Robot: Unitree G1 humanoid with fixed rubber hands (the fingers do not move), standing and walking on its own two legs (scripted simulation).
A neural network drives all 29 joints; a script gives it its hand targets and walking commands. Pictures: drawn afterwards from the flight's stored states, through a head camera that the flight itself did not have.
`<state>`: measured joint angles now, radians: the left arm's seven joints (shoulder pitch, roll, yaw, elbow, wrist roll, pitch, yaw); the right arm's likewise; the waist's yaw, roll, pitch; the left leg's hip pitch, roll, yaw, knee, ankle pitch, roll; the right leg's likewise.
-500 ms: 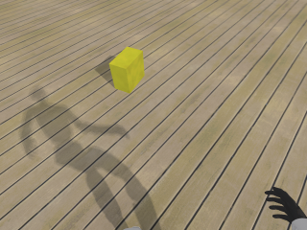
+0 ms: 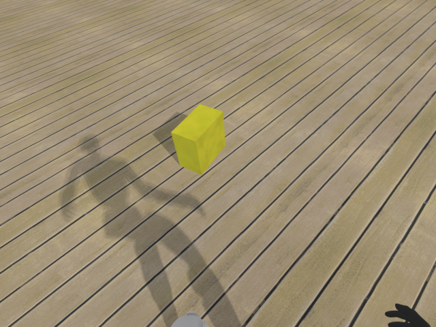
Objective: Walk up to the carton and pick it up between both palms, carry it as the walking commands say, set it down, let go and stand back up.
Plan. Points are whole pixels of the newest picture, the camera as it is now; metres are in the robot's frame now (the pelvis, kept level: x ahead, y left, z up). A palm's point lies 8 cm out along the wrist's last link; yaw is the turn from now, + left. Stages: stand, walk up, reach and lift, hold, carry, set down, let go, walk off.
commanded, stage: walk up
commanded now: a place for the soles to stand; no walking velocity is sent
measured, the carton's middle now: (200, 139) +1.26 +0.23 -0.63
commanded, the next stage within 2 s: none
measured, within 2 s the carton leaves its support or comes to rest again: neither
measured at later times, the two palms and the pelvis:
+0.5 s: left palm (70, 230) +0.35 +0.40 -0.08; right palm (371, 251) +0.31 -0.28 -0.08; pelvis +0.25 +0.07 -0.01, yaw -2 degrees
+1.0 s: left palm (61, 180) +0.51 +0.50 -0.09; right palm (310, 151) +0.58 -0.20 -0.06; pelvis +0.46 +0.15 -0.02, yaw -1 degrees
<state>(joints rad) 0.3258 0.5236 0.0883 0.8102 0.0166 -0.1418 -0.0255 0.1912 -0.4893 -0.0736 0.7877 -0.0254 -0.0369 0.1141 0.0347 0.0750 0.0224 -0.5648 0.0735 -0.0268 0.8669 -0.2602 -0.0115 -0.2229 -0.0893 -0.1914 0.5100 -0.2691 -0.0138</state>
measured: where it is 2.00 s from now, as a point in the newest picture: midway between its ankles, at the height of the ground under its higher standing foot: (196, 214)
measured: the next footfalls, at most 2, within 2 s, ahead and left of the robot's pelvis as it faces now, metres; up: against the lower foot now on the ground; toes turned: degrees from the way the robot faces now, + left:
left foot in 0.16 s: +0.26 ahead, +0.17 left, +0.00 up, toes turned +5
right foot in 0.54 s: +0.43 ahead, -0.06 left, +0.00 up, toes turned -8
